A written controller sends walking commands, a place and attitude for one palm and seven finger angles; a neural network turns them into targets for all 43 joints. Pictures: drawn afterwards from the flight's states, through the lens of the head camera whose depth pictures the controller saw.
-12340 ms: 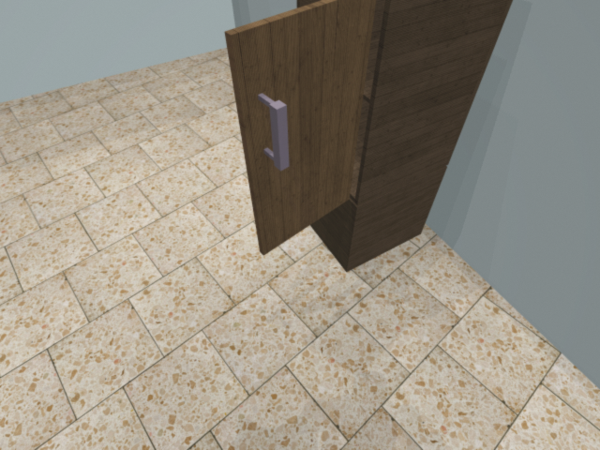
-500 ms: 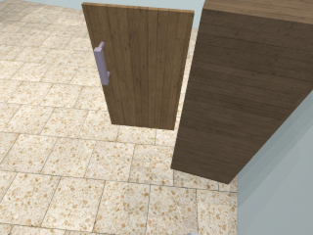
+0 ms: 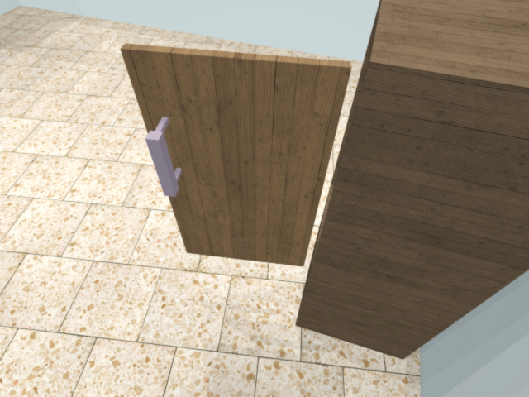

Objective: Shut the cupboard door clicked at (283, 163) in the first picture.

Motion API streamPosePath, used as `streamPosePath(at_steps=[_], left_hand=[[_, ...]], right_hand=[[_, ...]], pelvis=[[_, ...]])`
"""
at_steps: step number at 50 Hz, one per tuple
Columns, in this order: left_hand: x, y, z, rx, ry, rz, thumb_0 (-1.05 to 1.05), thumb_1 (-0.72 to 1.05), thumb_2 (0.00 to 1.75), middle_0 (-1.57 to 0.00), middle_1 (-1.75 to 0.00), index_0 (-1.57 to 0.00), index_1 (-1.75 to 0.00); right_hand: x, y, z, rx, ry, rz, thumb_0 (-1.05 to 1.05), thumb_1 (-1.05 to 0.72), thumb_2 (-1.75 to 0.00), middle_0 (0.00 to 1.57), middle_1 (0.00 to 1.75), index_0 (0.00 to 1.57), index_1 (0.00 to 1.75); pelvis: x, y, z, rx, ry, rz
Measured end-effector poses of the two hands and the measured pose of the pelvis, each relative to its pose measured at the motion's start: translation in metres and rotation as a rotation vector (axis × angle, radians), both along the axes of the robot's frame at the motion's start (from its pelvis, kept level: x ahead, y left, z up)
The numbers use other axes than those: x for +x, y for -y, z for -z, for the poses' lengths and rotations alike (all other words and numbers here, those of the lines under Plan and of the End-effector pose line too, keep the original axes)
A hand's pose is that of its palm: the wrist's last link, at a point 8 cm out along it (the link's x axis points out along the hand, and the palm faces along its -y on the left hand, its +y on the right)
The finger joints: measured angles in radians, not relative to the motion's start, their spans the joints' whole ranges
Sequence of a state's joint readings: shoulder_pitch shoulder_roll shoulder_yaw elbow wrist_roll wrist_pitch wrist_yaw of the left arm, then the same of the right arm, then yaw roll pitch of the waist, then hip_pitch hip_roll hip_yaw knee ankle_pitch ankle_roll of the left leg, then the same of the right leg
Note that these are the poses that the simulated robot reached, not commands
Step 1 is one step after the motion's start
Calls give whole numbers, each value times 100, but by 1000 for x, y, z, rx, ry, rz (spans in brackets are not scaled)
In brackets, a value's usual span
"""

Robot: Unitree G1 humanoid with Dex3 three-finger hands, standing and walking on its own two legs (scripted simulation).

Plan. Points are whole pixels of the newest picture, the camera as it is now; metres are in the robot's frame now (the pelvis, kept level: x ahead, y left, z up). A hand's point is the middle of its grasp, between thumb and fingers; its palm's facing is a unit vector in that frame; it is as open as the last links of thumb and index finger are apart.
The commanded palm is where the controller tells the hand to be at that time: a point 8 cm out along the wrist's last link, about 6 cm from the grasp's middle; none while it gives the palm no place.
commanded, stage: come to a stop and stand still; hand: left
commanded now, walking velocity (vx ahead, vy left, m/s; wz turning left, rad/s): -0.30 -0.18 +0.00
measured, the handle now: (167, 158) +0.49 +0.22 +0.06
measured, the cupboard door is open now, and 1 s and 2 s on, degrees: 100 100 100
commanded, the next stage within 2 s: look again from close up in 0.76 s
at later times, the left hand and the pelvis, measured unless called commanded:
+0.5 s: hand out of the picture +0.05 +0.16 -0.16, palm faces +0.01 -0.97 -0.23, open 7.4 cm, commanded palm none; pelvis +0.01 -0.02 +0.00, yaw -1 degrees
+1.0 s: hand out of the picture +0.05 +0.20 -0.17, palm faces -0.02 -0.96 -0.28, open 7.4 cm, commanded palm none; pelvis +0.00 +0.00 +0.00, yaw -1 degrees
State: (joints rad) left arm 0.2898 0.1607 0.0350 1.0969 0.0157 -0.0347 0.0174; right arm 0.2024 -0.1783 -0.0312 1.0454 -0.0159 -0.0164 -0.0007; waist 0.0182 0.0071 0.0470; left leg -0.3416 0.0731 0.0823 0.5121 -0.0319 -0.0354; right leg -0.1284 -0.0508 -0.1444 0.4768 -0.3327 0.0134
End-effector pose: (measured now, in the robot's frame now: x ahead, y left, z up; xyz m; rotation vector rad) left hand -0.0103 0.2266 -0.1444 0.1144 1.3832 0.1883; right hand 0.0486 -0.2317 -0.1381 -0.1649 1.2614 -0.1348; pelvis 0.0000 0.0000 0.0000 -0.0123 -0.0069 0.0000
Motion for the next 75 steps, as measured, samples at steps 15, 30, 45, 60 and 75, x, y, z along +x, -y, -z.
streamPosePath(at_steps=[15,30,45,60,75], left_hand=[[45,-15,-6,86,53,44,1,91,90,-20,-30,-20,-30],[56,14,-3,13,76,59,1,91,90,-21,-30,-20,-30],[52,-13,-10,71,93,111,1,91,90,-21,-30,-20,-30],[38,-26,-11,69,153,123,1,91,90,-20,-30,-20,-30],[-29,-23,-3,25,8,100,1,90,90,-20,-30,-20,-30]], right_hand=[[37,8,11,3,54,15,0,-90,-89,20,30,20,30],[-31,35,0,-49,-117,68,0,-91,-89,20,30,19,30],[-26,6,3,-8,-16,65,1,-91,-89,20,30,20,30],[-12,-4,-4,-14,88,20,0,-91,-89,20,30,20,30],[-78,-13,-1,-8,-63,46,0,-91,-89,20,30,20,30]], pelvis=[[-2,13,9,19,-10,20],[8,17,-1,16,-5,6],[2,6,1,12,0,16],[-21,-10,2,10,41,28],[-41,-16,-2,10,30,22]])
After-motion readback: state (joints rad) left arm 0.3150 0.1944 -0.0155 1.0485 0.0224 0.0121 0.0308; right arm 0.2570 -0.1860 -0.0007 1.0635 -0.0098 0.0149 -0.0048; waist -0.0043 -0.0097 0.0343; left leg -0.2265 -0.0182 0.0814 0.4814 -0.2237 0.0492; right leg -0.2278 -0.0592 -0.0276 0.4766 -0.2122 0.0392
